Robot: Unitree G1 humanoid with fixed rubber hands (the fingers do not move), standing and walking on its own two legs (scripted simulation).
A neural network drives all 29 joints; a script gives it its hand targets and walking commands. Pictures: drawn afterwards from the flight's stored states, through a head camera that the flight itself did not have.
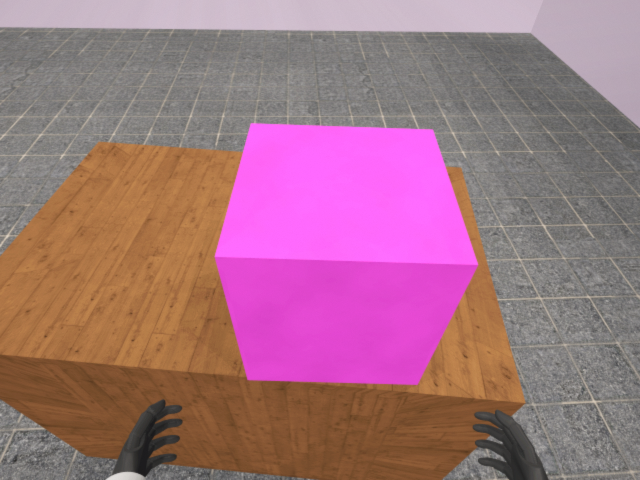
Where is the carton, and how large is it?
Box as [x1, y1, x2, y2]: [215, 123, 477, 384]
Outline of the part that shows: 251,123 215,253 217,267 247,379 417,384 477,266 477,262 433,131 430,129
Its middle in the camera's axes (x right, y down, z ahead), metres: +0.02 +0.03 +0.59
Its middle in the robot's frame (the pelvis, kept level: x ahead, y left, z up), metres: +0.42 -0.01 +0.02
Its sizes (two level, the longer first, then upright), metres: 0.269 0.258 0.300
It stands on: a pedestal, 0.65 m high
